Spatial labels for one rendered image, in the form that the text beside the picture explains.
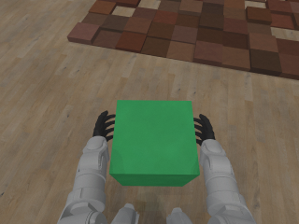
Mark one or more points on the left robot upper arm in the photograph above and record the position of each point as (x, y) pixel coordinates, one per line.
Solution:
(90, 217)

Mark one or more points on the robot right forearm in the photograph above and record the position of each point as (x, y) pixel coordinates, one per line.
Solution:
(223, 195)

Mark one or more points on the carton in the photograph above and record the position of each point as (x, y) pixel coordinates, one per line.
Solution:
(154, 144)

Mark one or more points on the right robot hand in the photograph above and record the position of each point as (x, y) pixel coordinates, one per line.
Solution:
(206, 129)

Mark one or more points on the left robot shin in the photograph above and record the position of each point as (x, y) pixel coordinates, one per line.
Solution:
(129, 205)

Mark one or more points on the right robot shin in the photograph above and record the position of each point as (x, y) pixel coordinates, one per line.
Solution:
(175, 210)

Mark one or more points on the left robot hand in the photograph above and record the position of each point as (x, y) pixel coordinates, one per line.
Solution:
(101, 125)

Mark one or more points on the robot left forearm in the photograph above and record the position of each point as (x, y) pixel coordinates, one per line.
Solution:
(88, 192)

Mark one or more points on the right robot upper arm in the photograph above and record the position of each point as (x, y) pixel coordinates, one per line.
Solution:
(226, 219)

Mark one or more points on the robot shin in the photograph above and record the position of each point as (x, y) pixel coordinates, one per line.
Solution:
(175, 210)
(129, 205)

